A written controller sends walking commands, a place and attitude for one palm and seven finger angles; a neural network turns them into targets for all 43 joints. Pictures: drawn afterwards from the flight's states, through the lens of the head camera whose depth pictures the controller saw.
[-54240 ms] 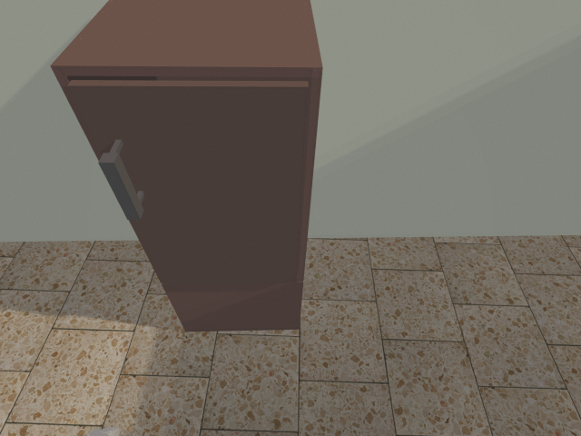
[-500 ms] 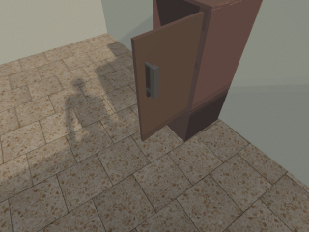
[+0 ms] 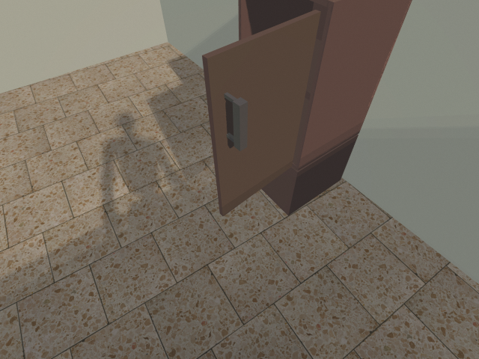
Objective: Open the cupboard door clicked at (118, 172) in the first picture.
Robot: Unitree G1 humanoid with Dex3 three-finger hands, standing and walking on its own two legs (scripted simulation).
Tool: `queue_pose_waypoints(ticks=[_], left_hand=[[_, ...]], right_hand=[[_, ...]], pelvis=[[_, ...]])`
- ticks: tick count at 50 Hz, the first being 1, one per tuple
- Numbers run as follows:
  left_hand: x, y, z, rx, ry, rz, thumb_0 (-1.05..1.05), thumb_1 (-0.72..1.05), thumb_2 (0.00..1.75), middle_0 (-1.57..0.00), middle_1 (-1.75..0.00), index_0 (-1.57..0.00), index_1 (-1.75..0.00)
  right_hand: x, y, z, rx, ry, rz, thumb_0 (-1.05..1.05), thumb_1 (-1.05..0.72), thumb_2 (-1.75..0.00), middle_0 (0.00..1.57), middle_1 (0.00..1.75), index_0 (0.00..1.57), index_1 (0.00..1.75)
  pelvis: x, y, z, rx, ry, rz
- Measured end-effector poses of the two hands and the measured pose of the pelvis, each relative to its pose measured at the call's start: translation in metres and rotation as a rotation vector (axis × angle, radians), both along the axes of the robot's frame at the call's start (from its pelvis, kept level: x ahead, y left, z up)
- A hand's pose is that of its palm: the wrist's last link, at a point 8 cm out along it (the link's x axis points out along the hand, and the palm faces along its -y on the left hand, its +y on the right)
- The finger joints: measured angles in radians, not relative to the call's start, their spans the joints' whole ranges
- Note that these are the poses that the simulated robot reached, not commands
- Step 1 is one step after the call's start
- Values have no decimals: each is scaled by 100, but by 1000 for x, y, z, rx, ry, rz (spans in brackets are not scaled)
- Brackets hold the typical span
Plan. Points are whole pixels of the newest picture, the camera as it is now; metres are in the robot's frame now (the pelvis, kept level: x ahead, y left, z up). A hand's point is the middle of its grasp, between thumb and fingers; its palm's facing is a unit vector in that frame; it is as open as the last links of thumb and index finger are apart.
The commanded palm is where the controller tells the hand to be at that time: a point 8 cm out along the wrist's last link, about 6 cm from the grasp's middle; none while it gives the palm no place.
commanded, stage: look to check the result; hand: left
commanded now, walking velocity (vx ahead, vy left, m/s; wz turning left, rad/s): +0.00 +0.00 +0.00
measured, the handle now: (234, 121) +0.64 +0.05 +0.01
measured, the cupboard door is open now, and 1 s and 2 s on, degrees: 95 95 95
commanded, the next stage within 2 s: stand and wait in 0.08 s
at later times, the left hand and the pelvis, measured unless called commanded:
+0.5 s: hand out of the picture +0.10 +0.23 -0.16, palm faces -0.02 -0.95 -0.32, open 7.4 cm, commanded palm none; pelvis +0.02 +0.00 +0.00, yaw +0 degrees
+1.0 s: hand out of the picture +0.10 +0.22 -0.16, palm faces -0.03 -0.95 -0.31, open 7.4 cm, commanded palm none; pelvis +0.03 -0.01 +0.00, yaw -1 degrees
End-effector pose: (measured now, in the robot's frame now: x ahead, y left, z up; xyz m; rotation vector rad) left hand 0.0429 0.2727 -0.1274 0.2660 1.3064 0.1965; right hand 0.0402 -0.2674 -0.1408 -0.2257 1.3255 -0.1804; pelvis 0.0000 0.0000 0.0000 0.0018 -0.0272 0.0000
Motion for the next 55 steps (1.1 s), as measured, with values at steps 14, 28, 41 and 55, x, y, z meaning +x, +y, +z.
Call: queue_pose_waypoints(ticks=[14,28,41,55], left_hand=[[35,1,5,9,-55,-25,0,90,90,-20,-30,-20,-30],[49,2,7,16,-60,-35,0,90,90,-20,-30,-20,-30],[47,-1,5,13,-35,-33,0,90,90,-20,-30,-20,-30],[51,-4,3,5,-32,-33,0,90,90,-20,-30,-21,-30]], right_hand=[[32,-10,7,-19,-46,20,0,-90,-90,21,29,20,30],[40,-15,8,-26,-42,16,0,-90,-90,21,30,20,30],[38,-15,7,-25,-23,5,0,-90,-90,21,30,20,30],[41,-14,7,-24,-24,0,0,-90,-90,21,30,20,30]], pelvis=[[12,-3,1,1,8,0],[22,-5,2,3,11,-3],[29,-6,2,3,14,-8],[34,-6,2,3,16,-12]])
